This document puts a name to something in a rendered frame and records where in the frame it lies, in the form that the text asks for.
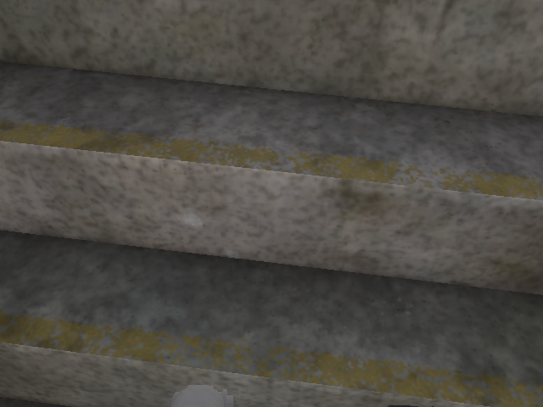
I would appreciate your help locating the left robot thigh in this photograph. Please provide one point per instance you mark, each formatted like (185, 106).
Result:
(202, 396)

